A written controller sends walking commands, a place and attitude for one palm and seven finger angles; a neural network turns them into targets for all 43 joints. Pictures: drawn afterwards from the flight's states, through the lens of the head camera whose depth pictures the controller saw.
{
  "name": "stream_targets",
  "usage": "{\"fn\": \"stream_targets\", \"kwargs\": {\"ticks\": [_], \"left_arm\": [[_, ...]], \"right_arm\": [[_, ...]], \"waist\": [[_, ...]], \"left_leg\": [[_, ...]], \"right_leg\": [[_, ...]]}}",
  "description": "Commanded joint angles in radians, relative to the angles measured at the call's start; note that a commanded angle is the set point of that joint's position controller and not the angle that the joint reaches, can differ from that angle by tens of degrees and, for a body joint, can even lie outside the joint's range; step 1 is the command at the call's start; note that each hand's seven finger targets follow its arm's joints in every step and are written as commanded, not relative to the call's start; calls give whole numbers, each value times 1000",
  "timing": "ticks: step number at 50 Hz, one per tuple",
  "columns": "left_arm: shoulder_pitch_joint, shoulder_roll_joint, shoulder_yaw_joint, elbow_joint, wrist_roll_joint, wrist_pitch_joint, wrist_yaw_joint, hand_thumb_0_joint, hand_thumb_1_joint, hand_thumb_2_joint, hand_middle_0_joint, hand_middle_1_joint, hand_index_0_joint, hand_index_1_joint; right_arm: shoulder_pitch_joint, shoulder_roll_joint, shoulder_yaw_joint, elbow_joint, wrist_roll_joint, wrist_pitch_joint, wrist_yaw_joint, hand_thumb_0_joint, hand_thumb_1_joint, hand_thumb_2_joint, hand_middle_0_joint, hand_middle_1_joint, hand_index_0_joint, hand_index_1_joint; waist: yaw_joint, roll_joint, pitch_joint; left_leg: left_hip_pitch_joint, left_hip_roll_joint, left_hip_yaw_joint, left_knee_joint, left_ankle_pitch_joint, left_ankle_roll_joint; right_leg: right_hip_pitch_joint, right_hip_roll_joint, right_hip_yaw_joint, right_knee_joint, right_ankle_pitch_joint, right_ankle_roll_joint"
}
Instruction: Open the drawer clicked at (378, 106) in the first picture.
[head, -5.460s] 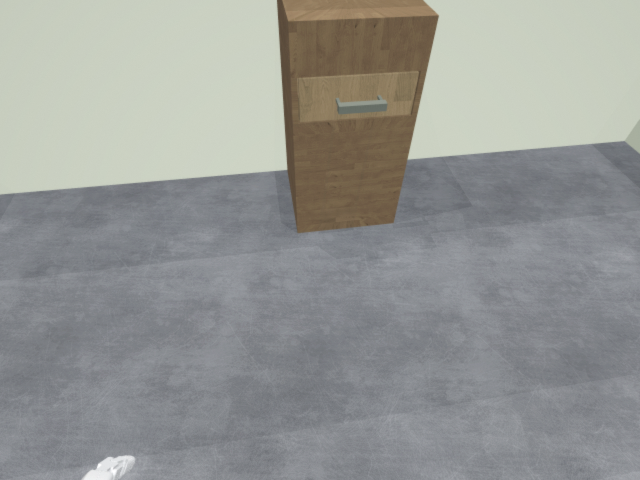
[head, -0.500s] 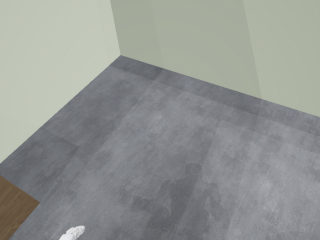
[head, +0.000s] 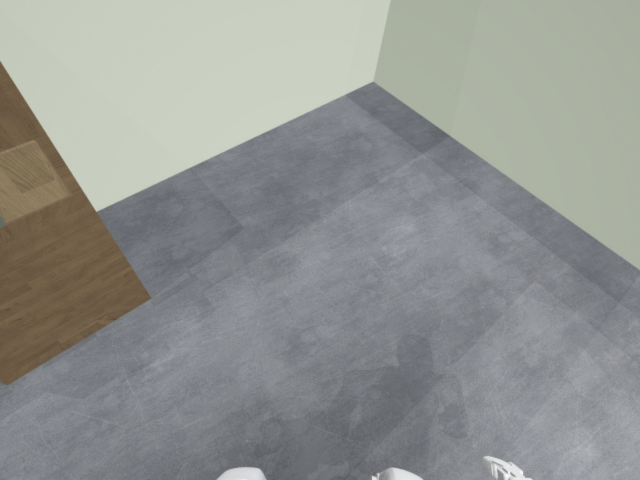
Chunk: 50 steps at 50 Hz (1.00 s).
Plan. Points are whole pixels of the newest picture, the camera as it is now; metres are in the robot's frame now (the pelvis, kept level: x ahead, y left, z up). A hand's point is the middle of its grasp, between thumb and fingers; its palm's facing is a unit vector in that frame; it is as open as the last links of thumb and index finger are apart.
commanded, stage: turn to face it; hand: left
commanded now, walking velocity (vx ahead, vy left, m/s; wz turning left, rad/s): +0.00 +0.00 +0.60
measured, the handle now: out of the picture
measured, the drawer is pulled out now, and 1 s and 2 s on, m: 0.00 0.00 0.00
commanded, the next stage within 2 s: take the last steps up to it in 1.24 s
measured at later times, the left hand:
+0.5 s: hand out of the picture +0.08 +0.18 -0.12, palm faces +0.26 -0.92 -0.29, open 7.4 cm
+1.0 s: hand out of the picture -0.11 +0.20 -0.17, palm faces +0.58 -0.77 -0.25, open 7.4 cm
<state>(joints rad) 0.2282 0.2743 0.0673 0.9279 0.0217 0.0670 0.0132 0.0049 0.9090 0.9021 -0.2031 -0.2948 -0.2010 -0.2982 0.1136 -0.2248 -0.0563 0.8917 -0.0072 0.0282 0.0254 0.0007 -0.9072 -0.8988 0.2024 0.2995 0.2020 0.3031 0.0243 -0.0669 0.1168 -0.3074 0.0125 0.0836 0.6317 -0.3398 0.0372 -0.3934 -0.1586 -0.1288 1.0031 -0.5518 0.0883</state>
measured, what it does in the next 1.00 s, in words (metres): steps on the spot, turning left: right foot, then left foot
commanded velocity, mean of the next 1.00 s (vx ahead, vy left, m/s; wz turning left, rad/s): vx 0.00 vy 0.00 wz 0.53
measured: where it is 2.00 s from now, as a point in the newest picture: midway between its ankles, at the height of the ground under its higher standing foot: outside the picture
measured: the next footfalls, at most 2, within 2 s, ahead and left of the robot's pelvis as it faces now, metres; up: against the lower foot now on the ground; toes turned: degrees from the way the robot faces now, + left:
right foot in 0.40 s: +0.07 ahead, -0.14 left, +0.00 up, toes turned +11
left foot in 0.84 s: -0.03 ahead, +0.10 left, +0.00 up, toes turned +37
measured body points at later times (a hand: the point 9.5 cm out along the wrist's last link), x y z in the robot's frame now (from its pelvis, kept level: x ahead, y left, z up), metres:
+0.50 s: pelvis +0.01 -0.05 +0.01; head +0.04 -0.07 +0.46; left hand +0.07 +0.22 -0.10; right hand +0.13 -0.29 -0.15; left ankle -0.04 +0.08 -0.66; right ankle +0.03 -0.15 -0.73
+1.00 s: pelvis -0.01 +0.01 +0.01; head +0.01 +0.05 +0.46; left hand -0.14 +0.25 -0.15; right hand +0.24 -0.14 -0.11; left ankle -0.06 +0.08 -0.73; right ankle +0.04 -0.15 -0.64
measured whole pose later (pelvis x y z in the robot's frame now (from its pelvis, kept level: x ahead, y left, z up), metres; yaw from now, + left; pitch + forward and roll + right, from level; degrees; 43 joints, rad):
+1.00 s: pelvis -0.01 +0.01 +0.01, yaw +34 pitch +0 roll -2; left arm 0.25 0.28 0.07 0.96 0.02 0.07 0.01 0.01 0.91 0.90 -0.20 -0.29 -0.20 -0.30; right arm 0.11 -0.22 -0.04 0.90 -0.01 0.02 0.00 0.00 -0.91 -0.90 0.20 0.30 0.20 0.30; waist 0.03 -0.04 0.09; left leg -0.25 0.01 0.06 0.55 -0.30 0.05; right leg -0.44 -0.13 -0.08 1.12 -0.49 0.09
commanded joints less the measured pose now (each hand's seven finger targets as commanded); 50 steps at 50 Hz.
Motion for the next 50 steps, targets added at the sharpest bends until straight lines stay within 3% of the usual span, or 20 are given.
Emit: {"fn": "stream_targets", "kwargs": {"ticks": [1,6,12,17,18,19,20,21,23,24,26,32,38,40,41,42,43,44,47,50], "left_arm": [[-75,73,25,-114,-8,-37,-1,0,900,900,-200,-300,-200,-300],[-77,65,22,-110,-9,-35,-2,0,900,900,-200,-300,-200,-300],[-134,55,15,-146,-13,-37,4,0,900,900,-200,-300,-200,-300],[-40,67,16,-137,-21,-54,12,0,900,900,-200,-300,-200,-300],[-2,84,22,-128,-20,-64,15,0,900,900,-200,-300,-200,-300],[27,161,37,-129,-6,-77,23,0,900,900,-200,-300,-200,-300],[28,234,45,-137,2,-76,26,0,900,900,-200,-300,-200,-300],[15,216,35,-145,-5,-68,27,0,900,900,-200,-300,-200,-300],[-101,134,23,-165,-7,-69,27,0,900,900,-200,-300,-200,-300],[-127,106,10,-170,-8,-71,21,0,900,900,-200,-300,-200,-300],[-94,86,4,-162,-7,-77,18,0,900,900,-200,-300,-200,-300],[22,120,16,-111,2,-74,22,0,900,900,-200,-300,-200,-300],[67,166,35,-82,11,-61,17,0,900,900,-200,-300,-200,-300],[59,172,37,-70,3,-58,13,0,900,900,-200,-300,-200,-300],[52,162,37,-73,-5,-55,10,0,900,900,-200,-300,-200,-300],[57,116,31,-92,-12,-52,6,0,900,900,-200,-300,-200,-300],[11,46,4,-138,-14,-51,3,0,900,900,-200,-300,-200,-300],[-27,74,6,-140,-6,-39,12,0,900,900,-200,-300,-200,-300],[-47,70,12,-87,-7,-38,6,0,900,900,-200,-300,-200,-300],[15,62,13,-50,-7,-33,-1,0,900,900,-200,-300,-200,-300]], "right_arm": [[83,-212,-52,-43,-11,-19,-36,0,-900,-900,200,300,200,300],[96,-208,-52,-41,-10,-23,-35,0,-900,-900,200,300,200,300],[107,-219,-62,-35,-17,-10,-30,0,-900,-900,200,300,200,300],[60,-216,-69,-52,-13,-2,-27,0,-900,-900,200,300,200,300],[59,-193,-67,-56,-7,-3,-25,0,-900,-900,200,300,200,300],[88,-132,-58,-64,3,-5,-18,0,-900,-900,200,300,200,300],[92,-97,-53,-90,-1,-4,-20,0,-900,-900,200,300,200,300],[77,-144,-66,-85,-11,6,-21,0,-900,-900,200,300,200,300],[93,-138,-69,-41,-16,28,-8,0,-900,-900,200,300,200,300],[112,-133,-66,-25,-18,29,0,0,-900,-900,200,300,200,300],[117,-117,-59,-16,-15,32,5,0,-900,-900,200,300,200,300],[10,-104,-45,-40,-10,38,7,0,-900,-900,200,300,200,300],[-24,-78,-20,-59,-3,13,7,0,-900,-900,200,300,200,300],[32,-95,-23,-48,-5,6,3,0,-900,-900,200,300,200,300],[87,-128,-32,-36,-8,-3,3,0,-900,-900,200,300,200,300],[156,-231,-54,-26,-13,-16,-1,0,-900,-900,200,300,200,300],[223,-320,-76,-15,-6,-17,-11,0,-900,-900,200,300,200,300],[247,-311,-70,9,-4,-9,-17,0,-900,-900,200,300,200,300],[113,-209,-39,-18,-10,-19,-41,0,-900,-900,200,300,200,300],[74,-182,-27,-26,-6,-27,-40,0,-900,-900,200,300,200,300]], "waist": [[-58,250,-177],[-56,181,-190],[-65,222,-163],[-16,231,-189],[4,165,-202],[14,-52,-245],[16,-253,-229],[11,-147,-195],[-45,-118,-103],[-62,-101,-80],[-55,-117,-73],[-3,-98,-78],[27,-163,-144],[-5,-146,-178],[-41,-74,-214],[-80,174,-281],[-115,409,-291],[-118,285,-287],[-69,248,-183],[-33,211,-174]], "left_leg": [[233,248,-281,-235,707,120],[234,213,-309,-259,616,122],[177,199,-408,-254,530,138],[52,147,-449,-162,530,93],[-27,108,-430,-109,418,52],[-192,10,-318,57,145,-23],[-323,-107,-150,292,-261,-91],[-281,-48,-189,463,-262,-77],[-268,-8,-177,586,-125,-86],[-278,4,-150,615,-59,-96],[-287,11,-118,623,-8,-110],[-260,39,-59,447,-62,-127],[-100,14,34,107,-96,-93],[13,3,53,-48,24,-78],[143,8,34,-184,155,-64],[354,193,-202,-247,415,7],[428,412,-472,-252,888,147],[377,436,-392,-221,889,198],[267,285,-272,-228,816,138],[234,218,-197,-258,747,103]], "right_leg": [[-190,18,116,185,102,16],[-151,54,119,70,154,30],[-71,96,124,-134,113,21],[178,141,108,-451,256,0],[301,109,124,-598,357,-5],[472,-96,309,-713,379,-61],[451,-342,527,-728,533,-178],[304,-350,458,-720,512,-226],[192,-224,332,-742,383,-190],[195,-170,234,-716,429,-170],[217,-141,137,-695,523,-159],[293,-200,80,-671,631,-194],[336,-218,15,-552,802,-190],[312,-202,-31,-469,786,-147],[251,-179,-60,-356,748,-106],[39,-91,-94,-137,473,-40],[-190,25,-38,49,-129,17],[-167,9,62,126,-133,-5],[-184,12,104,184,55,3],[-139,33,94,168,159,13]]}}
